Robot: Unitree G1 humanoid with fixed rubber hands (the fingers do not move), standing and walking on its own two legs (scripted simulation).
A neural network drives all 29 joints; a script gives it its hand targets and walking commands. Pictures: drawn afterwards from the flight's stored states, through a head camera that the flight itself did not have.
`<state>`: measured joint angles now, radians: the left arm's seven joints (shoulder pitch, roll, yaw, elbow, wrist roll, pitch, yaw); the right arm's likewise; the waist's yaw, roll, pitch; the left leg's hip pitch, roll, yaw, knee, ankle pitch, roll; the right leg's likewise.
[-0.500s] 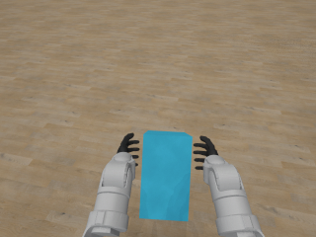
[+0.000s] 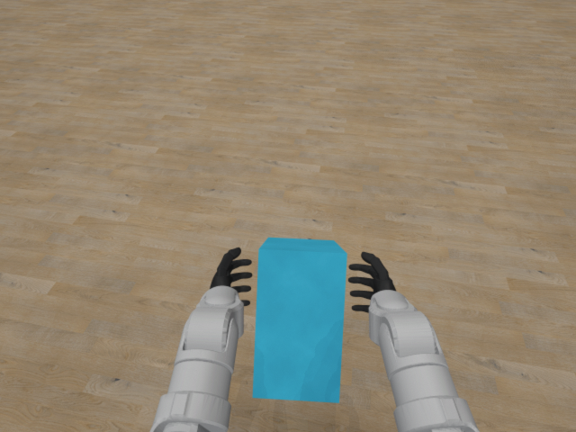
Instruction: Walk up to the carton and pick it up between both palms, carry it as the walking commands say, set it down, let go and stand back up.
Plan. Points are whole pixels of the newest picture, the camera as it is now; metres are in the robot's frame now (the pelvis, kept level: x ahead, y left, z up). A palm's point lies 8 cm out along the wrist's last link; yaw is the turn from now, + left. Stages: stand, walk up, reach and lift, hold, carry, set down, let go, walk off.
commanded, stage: carry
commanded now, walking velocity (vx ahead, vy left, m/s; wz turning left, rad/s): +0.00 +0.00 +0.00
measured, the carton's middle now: (298, 308) +0.37 +0.00 -0.11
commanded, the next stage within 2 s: none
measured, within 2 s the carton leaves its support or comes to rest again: neither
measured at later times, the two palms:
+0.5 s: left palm (229, 309) +0.29 +0.10 +0.03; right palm (391, 313) +0.28 -0.13 +0.02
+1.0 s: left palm (230, 312) +0.28 +0.10 +0.03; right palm (393, 314) +0.28 -0.13 +0.03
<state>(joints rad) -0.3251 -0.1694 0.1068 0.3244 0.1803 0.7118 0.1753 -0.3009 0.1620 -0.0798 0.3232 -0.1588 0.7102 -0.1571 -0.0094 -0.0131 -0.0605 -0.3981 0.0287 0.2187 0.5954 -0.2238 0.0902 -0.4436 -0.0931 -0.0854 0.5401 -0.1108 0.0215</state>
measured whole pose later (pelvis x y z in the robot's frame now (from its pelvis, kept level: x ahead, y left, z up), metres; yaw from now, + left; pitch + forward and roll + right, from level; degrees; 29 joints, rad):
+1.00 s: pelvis -0.02 -0.02 +0.00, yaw +1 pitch +2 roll +0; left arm -0.31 -0.16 0.09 0.30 0.16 0.68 0.19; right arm -0.29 0.16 -0.07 0.30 -0.14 0.68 -0.17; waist -0.02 -0.02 -0.06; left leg -0.46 0.03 0.19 0.60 -0.18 0.07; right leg -0.51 -0.05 -0.03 0.56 -0.10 0.01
